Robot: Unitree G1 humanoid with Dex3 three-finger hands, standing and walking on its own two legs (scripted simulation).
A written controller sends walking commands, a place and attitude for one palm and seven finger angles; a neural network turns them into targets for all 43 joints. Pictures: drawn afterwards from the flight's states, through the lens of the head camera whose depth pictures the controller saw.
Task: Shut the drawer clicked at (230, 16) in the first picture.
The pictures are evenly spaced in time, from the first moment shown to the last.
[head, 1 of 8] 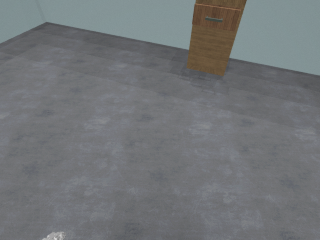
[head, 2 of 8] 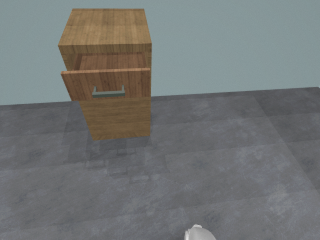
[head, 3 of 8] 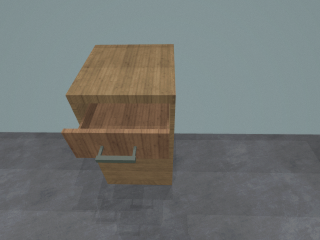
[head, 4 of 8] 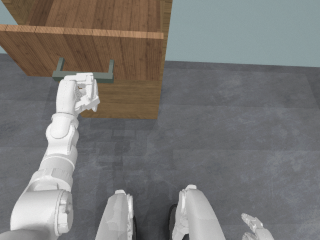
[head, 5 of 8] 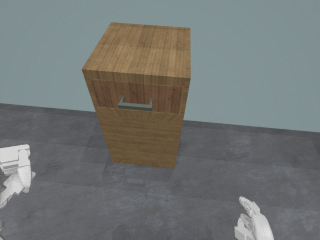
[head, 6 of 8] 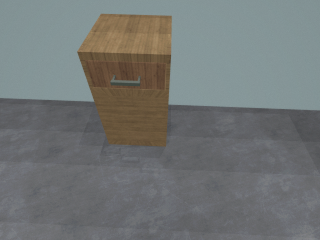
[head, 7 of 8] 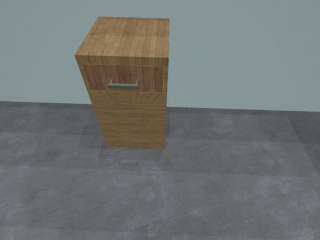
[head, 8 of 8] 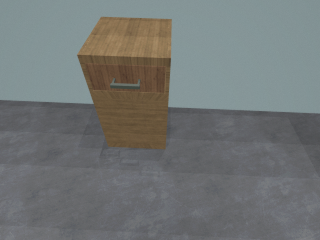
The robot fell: no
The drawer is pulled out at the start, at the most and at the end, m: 0.16 0.16 0.00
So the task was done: yes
